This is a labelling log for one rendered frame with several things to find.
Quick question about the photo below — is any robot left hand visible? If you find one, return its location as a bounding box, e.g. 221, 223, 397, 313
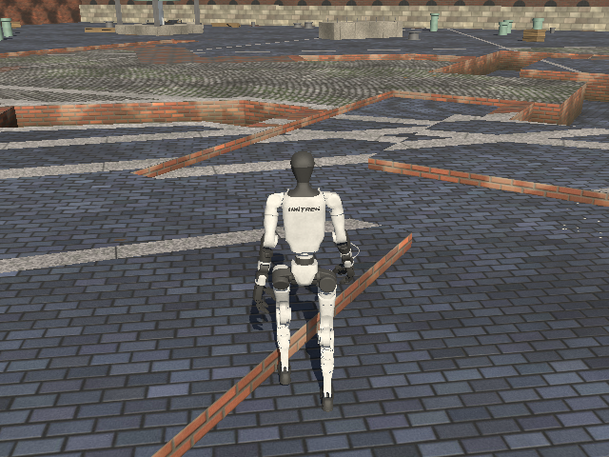
253, 284, 276, 313

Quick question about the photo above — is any robot right forearm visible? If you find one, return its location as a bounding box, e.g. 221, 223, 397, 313
337, 229, 354, 268

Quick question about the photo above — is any left robot upper arm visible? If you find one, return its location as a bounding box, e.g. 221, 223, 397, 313
264, 192, 284, 248

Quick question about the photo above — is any robot torso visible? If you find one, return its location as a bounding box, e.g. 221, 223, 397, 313
282, 188, 326, 286

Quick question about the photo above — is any robot left forearm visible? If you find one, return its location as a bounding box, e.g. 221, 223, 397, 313
255, 234, 273, 286

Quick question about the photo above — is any robot right hand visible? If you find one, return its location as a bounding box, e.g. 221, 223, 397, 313
333, 264, 355, 284

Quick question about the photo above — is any right robot upper arm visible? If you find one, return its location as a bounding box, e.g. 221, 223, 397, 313
323, 191, 347, 244

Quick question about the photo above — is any robot right foot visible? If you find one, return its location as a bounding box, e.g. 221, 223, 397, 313
320, 385, 334, 412

